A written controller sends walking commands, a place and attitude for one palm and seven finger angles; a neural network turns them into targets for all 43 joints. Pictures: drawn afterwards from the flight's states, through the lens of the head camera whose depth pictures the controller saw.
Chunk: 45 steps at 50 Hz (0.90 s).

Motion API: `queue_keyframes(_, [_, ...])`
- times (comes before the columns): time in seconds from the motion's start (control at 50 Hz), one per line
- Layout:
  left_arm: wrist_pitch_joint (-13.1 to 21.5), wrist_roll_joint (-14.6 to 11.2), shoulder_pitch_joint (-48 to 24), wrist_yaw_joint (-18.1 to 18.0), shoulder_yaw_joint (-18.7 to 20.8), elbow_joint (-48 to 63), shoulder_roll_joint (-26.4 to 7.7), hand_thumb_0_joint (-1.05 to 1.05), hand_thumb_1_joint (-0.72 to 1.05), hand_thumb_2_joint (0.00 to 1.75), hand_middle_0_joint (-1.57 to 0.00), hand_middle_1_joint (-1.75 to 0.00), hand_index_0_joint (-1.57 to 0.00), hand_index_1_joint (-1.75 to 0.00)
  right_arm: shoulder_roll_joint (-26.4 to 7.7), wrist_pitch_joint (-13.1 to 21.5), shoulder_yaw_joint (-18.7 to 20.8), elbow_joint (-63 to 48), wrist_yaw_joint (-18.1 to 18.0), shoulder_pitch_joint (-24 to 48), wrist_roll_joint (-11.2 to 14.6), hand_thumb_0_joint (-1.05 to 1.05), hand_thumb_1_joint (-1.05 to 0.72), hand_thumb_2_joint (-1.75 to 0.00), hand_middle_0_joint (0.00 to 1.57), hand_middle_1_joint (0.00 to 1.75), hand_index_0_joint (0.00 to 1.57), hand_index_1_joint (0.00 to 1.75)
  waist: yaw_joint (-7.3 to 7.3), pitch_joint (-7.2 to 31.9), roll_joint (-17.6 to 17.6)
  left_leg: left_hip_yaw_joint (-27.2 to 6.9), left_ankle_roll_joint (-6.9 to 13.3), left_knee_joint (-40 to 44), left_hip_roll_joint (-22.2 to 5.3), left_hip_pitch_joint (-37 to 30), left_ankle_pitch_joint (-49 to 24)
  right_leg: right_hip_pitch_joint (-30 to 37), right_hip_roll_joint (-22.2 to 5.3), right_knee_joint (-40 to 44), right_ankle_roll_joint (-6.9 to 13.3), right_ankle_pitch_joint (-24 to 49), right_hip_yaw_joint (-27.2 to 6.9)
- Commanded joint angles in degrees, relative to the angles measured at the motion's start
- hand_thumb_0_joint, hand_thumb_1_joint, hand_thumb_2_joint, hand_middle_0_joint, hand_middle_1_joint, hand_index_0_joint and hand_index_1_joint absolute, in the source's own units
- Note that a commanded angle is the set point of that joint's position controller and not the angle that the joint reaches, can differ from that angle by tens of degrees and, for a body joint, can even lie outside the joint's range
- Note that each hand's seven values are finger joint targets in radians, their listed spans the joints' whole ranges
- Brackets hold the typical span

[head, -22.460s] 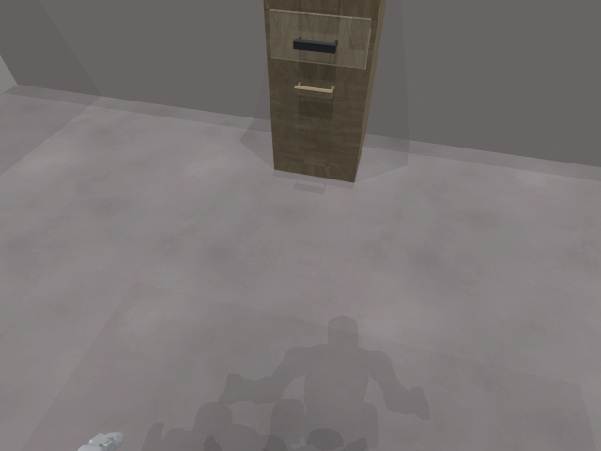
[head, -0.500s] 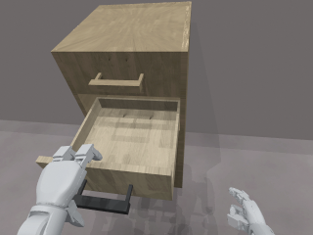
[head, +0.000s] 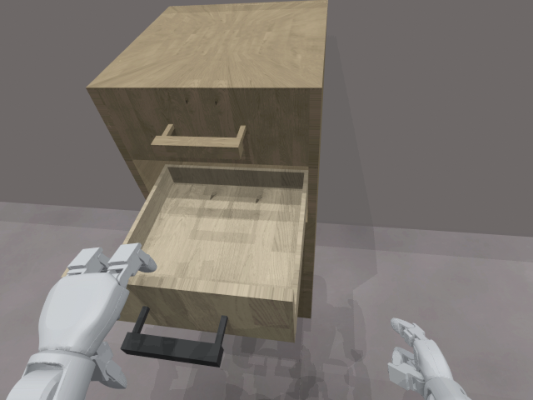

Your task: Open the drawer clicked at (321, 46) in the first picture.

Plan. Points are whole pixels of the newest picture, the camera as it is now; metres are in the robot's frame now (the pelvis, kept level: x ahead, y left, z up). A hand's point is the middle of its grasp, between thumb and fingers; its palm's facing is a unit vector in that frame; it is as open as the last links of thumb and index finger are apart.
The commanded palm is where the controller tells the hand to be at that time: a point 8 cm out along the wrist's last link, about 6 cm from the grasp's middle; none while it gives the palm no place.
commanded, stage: draw the hand back to the body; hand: left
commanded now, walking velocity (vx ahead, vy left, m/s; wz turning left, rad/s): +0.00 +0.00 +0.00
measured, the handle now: (177, 333) +0.23 +0.20 -0.07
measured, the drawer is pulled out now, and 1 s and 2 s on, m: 0.30 0.30 0.30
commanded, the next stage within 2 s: step back with the hand held close in 1.30 s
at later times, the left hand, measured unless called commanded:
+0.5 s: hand (118, 299) +0.19 +0.20 +0.13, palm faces +0.30 -0.87 -0.39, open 13.4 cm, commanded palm +0.15 +0.25 +0.17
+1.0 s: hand (92, 283) +0.20 +0.22 +0.16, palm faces +0.39 -0.82 -0.42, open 9.5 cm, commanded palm +0.14 +0.27 +0.19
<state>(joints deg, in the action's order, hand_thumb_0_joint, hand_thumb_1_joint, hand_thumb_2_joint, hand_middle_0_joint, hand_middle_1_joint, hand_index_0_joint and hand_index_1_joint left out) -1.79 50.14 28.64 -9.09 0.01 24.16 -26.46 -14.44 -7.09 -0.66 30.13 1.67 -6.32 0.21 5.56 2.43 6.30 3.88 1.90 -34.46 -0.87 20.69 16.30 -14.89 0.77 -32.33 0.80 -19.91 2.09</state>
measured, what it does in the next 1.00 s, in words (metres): stands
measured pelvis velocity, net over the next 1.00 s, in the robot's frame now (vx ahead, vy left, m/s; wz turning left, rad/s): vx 0.02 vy -0.02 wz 0.03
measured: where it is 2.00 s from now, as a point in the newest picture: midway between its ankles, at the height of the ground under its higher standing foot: outside the picture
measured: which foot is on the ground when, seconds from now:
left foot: down 0.00-1.00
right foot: down 0.00-1.00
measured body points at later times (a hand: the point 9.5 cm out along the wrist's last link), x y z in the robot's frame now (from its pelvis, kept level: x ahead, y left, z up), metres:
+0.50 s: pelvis +0.01 +0.00 +0.01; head +0.01 -0.02 +0.46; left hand +0.17 +0.25 +0.16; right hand +0.21 -0.20 -0.07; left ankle +0.02 +0.10 -0.73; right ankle -0.03 -0.11 -0.73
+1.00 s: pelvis +0.02 -0.02 +0.01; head +0.02 -0.04 +0.46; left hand +0.17 +0.26 +0.19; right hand +0.23 -0.23 -0.07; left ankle +0.02 +0.10 -0.73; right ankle -0.03 -0.11 -0.73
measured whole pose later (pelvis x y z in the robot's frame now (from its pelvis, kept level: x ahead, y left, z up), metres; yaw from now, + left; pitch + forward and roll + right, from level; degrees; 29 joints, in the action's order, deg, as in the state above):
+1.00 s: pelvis +0.02 -0.02 +0.01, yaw +1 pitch -3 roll +0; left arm 3.9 -4.0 32.4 -6.9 15.2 28.2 -19.2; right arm -13.6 4.6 -0.2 35.5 -4.2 -8.0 0.5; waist 3.3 -1.4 4.5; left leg 2.4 0.6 -23.5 -0.6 8.1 12.8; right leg -1.0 1.3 -19.4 1.7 -15.9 3.4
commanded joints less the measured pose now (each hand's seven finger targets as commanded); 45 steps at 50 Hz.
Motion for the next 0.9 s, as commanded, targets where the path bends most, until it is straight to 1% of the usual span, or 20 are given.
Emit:
queue_keyframes(0.0, [0.9, -1.1, -1.0, -0.8, 7.9, 12.9, -9.9, 0.00, -0.50, 0.30, -0.30, -1.20, -0.30, -1.20, -5.6, 2.9, 1.9, -11.0, -0.9, 8.5, 0.4, 0.00, -0.90, -0.90, 0.20, 0.30, 0.20, 0.30, -0.16, 7.4, -4.9, -3.5, 0.2, 3.4, -0.7, -11.3, -13.8, -3.5, -1.2, 6.5, 0.5, 15.8, -2.5])
queue_keyframes(0.02, [0.8, -1.4, -0.4, -0.8, 9.4, 13.4, -10.6, 0.00, -0.50, 0.30, -0.30, -1.20, -0.30, -1.20, -5.8, 3.1, 1.7, -10.9, -1.0, 9.8, 0.7, 0.00, -0.90, -0.90, 0.20, 0.30, 0.20, 0.30, 0.06, 7.1, -3.3, -3.8, 0.0, 3.5, -0.8, -11.3, -13.8, -3.4, -0.8, 6.8, 1.0, 16.3, -3.8])
queue_keyframes(0.04, [1.1, -0.7, -0.2, -0.6, 9.5, 13.5, -11.0, 0.00, -0.50, 0.30, -0.30, -1.20, -0.30, -1.20, -5.6, 2.9, 1.5, -10.8, -0.8, 8.3, 0.1, 0.00, -0.90, -0.90, 0.20, 0.30, 0.20, 0.30, 0.59, 9.0, -3.8, -3.7, 0.1, 3.3, -0.7, -11.6, -14.9, -3.3, -0.9, 6.2, 0.8, 16.3, -2.2])
queue_keyframes(0.12, [1.5, -2.3, 2.2, -1.1, 12.0, 14.1, -11.7, 0.00, -0.50, 0.30, -0.30, -1.20, -0.30, -1.20, -6.0, 2.9, 1.8, -11.2, -1.1, 9.6, 0.7, 0.00, -0.90, -0.90, 0.20, 0.30, 0.20, 0.30, 0.20, 5.5, -3.6, -4.0, -0.2, 3.6, -1.1, -10.8, -13.8, -4.1, -0.7, 7.1, 0.9, 15.9, -3.6])
queue_keyframes(0.14, [1.9, -1.5, 0.7, -1.1, 12.2, 14.3, -12.5, 0.00, -0.50, 0.30, -0.30, -1.20, -0.30, -1.20, -6.0, 2.7, 1.5, -10.8, -1.0, 8.2, 0.1, 0.00, -0.90, -0.90, 0.20, 0.30, 0.20, 0.30, 0.57, 7.9, -3.9, -3.8, 0.0, 3.4, -0.8, -11.5, -13.9, -4.0, -0.9, 6.7, 0.7, 15.2, -2.3])
queue_keyframes(0.16, [2.0, -1.8, 0.5, -1.2, 11.4, 14.3, -11.5, 0.00, -0.50, 0.30, -0.30, -1.20, -0.30, -1.20, -5.8, 2.7, 1.9, -10.8, -1.2, 8.4, 0.4, 0.00, -0.90, -0.90, 0.20, 0.30, 0.20, 0.30, -0.23, 5.8, -3.7, -3.8, -0.1, 3.6, -1.1, -11.2, -13.4, -4.7, -1.0, 7.0, 0.7, 14.2, -2.5])
queue_keyframes(0.18, [2.4, -1.6, 0.2, -1.1, 12.4, 14.0, -12.4, 0.00, -0.50, 0.30, -0.30, -1.20, -0.30, -1.20, -6.0, 2.7, 2.0, -10.6, -1.2, 8.0, 0.0, 0.00, -0.90, -0.90, 0.20, 0.30, 0.20, 0.30, 0.42, 6.9, -3.5, -3.8, 0.0, 3.5, -0.9, -11.7, -14.0, -4.7, -0.9, 6.9, 0.6, 14.4, -2.0])
queue_keyframes(0.22, [2.0, -3.1, 2.6, -1.2, 12.6, 14.7, -11.6, 0.00, -0.50, 0.30, -0.30, -1.20, -0.30, -1.20, -6.1, 3.1, 2.0, -11.3, -1.3, 9.2, 0.8, 0.00, -0.90, -0.90, 0.20, 0.30, 0.20, 0.30, 0.26, 6.2, -2.4, -4.2, -0.3, 3.8, -1.2, -11.4, -13.4, -4.1, -0.8, 7.2, 0.9, 14.2, -2.9])
queue_keyframes(0.28, [2.4, -2.7, 1.1, -0.5, 12.9, 14.3, -13.0, 0.00, -0.50, 0.30, -0.30, -1.20, -0.30, -1.20, -6.3, 2.8, 2.1, -10.7, -1.5, 7.9, 0.3, 0.00, -0.90, -0.90, 0.20, 0.30, 0.20, 0.30, 0.29, 7.0, -3.7, -4.0, 0.0, 4.0, -1.0, -11.9, -13.4, -4.5, -1.0, 7.3, 0.3, 13.2, -1.4])
queue_keyframes(0.3, [4.3, -45.0, 0.9, 0.9, 6.2, 13.0, 11.6, 0.00, -0.47, 0.32, -0.30, -1.18, -0.30, -1.18, -1.3, 7.4, 1.4, -12.3, -2.9, 4.0, 2.1, 0.00, -0.90, -0.90, 0.20, 0.30, 0.20, 0.30, -6.27, 3.3, -5.9, -5.0, 1.1, 6.4, -2.9, -18.8, -9.5, -0.2, -0.6, 7.1, 0.8, 10.2, 1.0])
queue_keyframes(0.34, [7.3, -49.3, 2.8, 0.5, 12.0, 13.3, 2.7, 0.00, -0.40, 0.34, -0.29, -1.13, -0.29, -1.13, -3.8, 11.3, 0.5, -10.4, -5.4, 3.8, 1.5, 0.00, -0.90, -0.90, 0.20, 0.30, 0.20, 0.30, -3.52, 3.8, -9.6, -5.9, 0.6, 9.4, -3.2, -18.6, -7.4, 0.4, -0.8, 9.2, 0.7, 6.6, 1.2])
queue_keyframes(0.36, [8.1, -50.8, 0.1, 0.0, 12.8, 17.8, 0.9, 0.00, -0.36, 0.36, -0.29, -1.11, -0.29, -1.11, -3.6, 12.7, 0.3, -10.0, -6.3, 4.7, 1.2, 0.00, -0.90, -0.90, 0.20, 0.30, 0.20, 0.30, -3.48, 3.0, -9.3, -5.8, 0.4, 10.2, -3.0, -17.3, -7.5, 2.1, -1.6, 9.7, 0.3, 7.2, 0.9])
queue_keyframes(0.38, [9.4, -50.6, -2.6, -0.5, 15.2, 19.2, -1.6, 0.00, -0.32, 0.37, -0.29, -1.09, -0.29, -1.09, -4.2, 13.7, 0.1, -9.2, -7.0, 4.2, 0.6, 0.00, -0.90, -0.90, 0.20, 0.30, 0.20, 0.30, -2.70, 3.0, -6.2, -5.1, 0.3, 10.2, -2.2, -18.0, -8.1, 1.9, -1.6, 11.2, 0.6, 8.0, 0.3])
queue_keyframes(0.42, [9.5, -51.4, -2.6, -1.1, 16.3, 19.5, -2.3, 0.00, -0.26, 0.40, -0.28, -1.04, -0.28, -1.04, -3.8, 15.8, 0.0, -7.1, -7.5, 4.5, 0.3, 0.00, -0.90, -0.90, 0.20, 0.30, 0.20, 0.30, -2.66, -0.5, -2.9, -5.2, -0.3, 11.1, -2.2, -15.9, -8.8, 2.9, -2.2, 12.2, 0.8, 8.3, 0.0])
queue_keyframes(0.44, [10.0, -51.2, -1.7, -1.0, 16.1, 18.7, -1.2, 0.00, -0.22, 0.42, -0.28, -1.02, -0.28, -1.02, -3.7, 16.4, -0.4, -6.6, -7.3, 3.6, 0.1, 0.00, -0.90, -0.90, 0.20, 0.30, 0.20, 0.30, -2.35, 0.1, -0.2, -5.1, -0.4, 11.3, -1.7, -16.7, -9.9, 3.1, -2.2, 12.6, 1.2, 9.5, 0.3])
queue_keyframes(0.5, [9.9, -52.2, 0.8, -0.1, 15.2, 18.8, 0.8, 0.00, -0.12, 0.47, -0.27, -0.95, -0.27, -0.95, -3.1, 17.4, -0.2, -5.8, -6.5, 3.8, 0.4, 0.00, -0.90, -0.90, 0.20, 0.30, 0.20, 0.30, -2.51, -0.5, 1.4, -5.5, -1.0, 11.9, -2.3, -17.1, -14.2, 5.0, -2.3, 12.5, 1.3, 12.9, 0.6])
queue_keyframes(0.56, [9.7, -53.0, 2.4, 0.9, 15.9, 16.9, 1.4, 0.00, -0.01, 0.51, -0.26, -0.88, -0.26, -0.88, -3.3, 17.2, 0.4, -5.3, -5.9, 4.2, 0.4, 0.00, -0.90, -0.90, 0.20, 0.30, 0.20, 0.30, -2.55, -0.9, -2.6, -5.4, -1.0, 12.3, -2.4, -17.1, -15.5, 6.0, -1.9, 13.3, 1.1, 15.0, 0.9])
queue_keyframes(0.68, [9.5, -53.4, 4.1, 1.6, 19.1, 16.5, -0.3, 0.00, 0.20, 0.60, -0.25, -0.75, -0.25, -0.75, -4.1, 16.0, 1.5, -4.5, -5.6, 4.6, 0.3, 0.00, -0.90, -0.90, 0.20, 0.30, 0.20, 0.30, -2.14, 2.3, -5.1, -4.2, -0.6, 11.7, -2.0, -19.4, -19.9, 7.3, -1.5, 14.3, 0.6, 21.0, 0.7])
queue_keyframes(0.84, [9.5, -53.6, 1.6, 1.4, 21.6, 16.5, -1.9, 0.00, 0.48, 0.72, -0.23, -0.57, -0.23, -0.57, -4.2, 15.0, 2.0, -3.7, -6.3, 5.2, 0.4, 0.00, -0.90, -0.90, 0.20, 0.30, 0.20, 0.30, -2.46, 2.1, -3.0, -3.1, -0.3, 11.3, -1.3, -21.2, -20.8, 6.9, -2.0, 15.9, 0.3, 23.8, 0.0])
queue_keyframes(0.88, [9.3, -53.9, 1.8, 1.3, 22.4, 15.7, -2.1, 0.00, 0.55, 0.75, -0.22, -0.52, -0.22, -0.52, -4.2, 14.7, 2.0, -3.8, -6.3, 5.2, 0.4, 0.00, -0.90, -0.90, 0.20, 0.30, 0.20, 0.30, -2.15, 2.1, -4.3, -3.3, -0.3, 11.4, -1.3, -20.9, -20.9, 7.5, -2.1, 15.7, 0.2, 24.4, 0.2])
